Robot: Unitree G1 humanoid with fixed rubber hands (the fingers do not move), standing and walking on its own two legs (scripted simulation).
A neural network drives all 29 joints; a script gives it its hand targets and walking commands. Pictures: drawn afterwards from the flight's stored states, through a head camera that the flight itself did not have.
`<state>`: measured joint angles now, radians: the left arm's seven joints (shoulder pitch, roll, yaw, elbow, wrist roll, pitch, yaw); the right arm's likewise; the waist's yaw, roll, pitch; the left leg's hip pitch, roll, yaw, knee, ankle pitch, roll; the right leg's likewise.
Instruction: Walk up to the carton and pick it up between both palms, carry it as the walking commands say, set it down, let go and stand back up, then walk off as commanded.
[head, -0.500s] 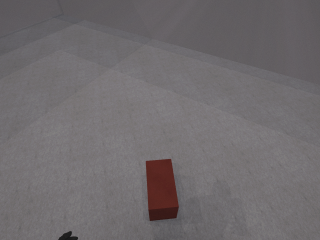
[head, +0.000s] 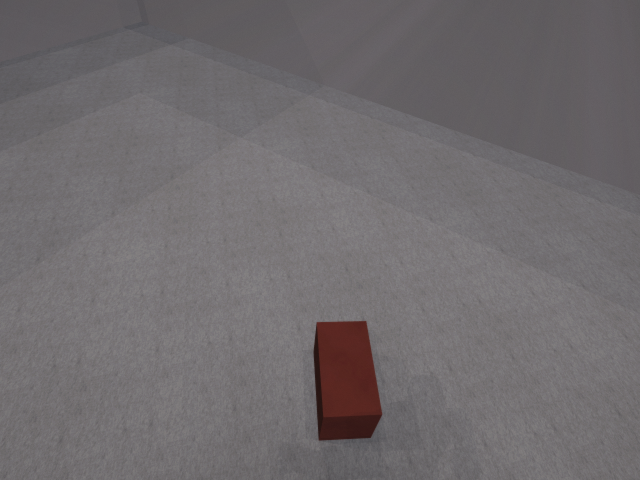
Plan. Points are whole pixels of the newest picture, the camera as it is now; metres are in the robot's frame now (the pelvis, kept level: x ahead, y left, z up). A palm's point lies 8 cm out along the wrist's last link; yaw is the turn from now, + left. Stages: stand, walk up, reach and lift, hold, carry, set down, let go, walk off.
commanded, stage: walk off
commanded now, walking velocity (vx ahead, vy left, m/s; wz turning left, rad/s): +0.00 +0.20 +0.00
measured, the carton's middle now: (343, 379) +0.56 -0.10 -0.67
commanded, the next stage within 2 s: stand in 0.66 s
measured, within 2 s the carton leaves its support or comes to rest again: neither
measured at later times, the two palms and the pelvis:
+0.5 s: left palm out of the picture +0.01 +0.29 -0.11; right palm out of the picture +0.03 -0.22 -0.13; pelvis -0.03 +0.02 -0.01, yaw -1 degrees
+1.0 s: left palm out of the picture -0.01 +0.43 -0.11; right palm out of the picture +0.06 -0.09 -0.07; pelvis -0.02 +0.17 +0.03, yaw +0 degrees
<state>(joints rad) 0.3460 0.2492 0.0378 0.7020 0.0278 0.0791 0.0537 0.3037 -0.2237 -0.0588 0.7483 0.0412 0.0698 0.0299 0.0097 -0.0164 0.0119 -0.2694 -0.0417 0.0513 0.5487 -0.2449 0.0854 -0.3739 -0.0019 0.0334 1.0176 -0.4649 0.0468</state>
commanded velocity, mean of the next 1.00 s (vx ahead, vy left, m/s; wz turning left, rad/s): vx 0.00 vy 0.13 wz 0.00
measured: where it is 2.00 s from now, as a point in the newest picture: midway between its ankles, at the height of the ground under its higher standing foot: outside the picture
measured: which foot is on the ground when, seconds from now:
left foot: down 0.00-0.38, up 0.40-0.72, down 0.74-1.00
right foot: up 0.00-0.36, down 0.38-0.76, up 0.78-1.00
